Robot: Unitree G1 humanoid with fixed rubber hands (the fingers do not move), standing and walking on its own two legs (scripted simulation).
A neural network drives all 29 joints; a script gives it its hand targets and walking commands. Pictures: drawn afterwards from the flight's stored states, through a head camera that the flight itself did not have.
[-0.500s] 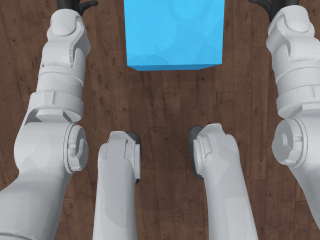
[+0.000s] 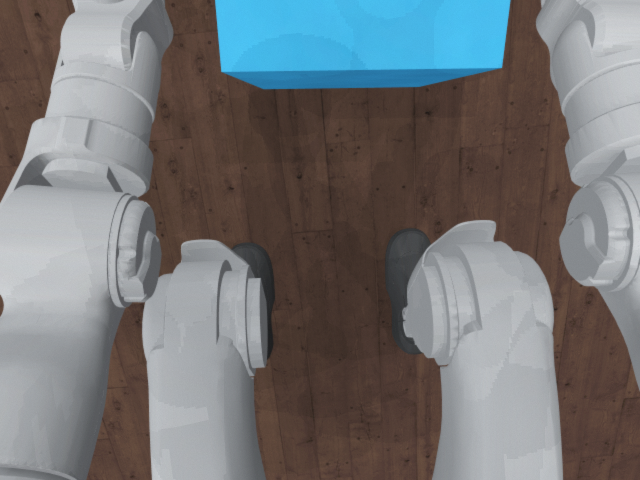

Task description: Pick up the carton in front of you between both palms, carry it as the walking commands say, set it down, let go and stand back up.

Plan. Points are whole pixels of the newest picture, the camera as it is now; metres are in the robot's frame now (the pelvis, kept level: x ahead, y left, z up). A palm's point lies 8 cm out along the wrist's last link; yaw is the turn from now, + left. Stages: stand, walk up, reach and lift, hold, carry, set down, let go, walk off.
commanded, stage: reach and lift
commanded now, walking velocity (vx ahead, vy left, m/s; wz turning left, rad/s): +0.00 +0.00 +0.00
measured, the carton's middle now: out of the picture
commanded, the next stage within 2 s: none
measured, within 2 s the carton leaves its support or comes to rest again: leaves its support in 0.76 s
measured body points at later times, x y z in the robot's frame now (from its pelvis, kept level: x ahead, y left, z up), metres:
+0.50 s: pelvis -0.01 +0.00 +0.00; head +0.37 -0.01 +0.23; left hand +0.57 +0.11 -0.18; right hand +0.55 -0.19 -0.18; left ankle +0.10 +0.13 -0.33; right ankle +0.10 -0.13 -0.33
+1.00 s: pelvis -0.01 +0.00 +0.05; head +0.29 -0.02 +0.38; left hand +0.54 +0.11 -0.04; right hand +0.52 -0.19 -0.04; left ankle +0.10 +0.14 -0.33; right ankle +0.10 -0.13 -0.33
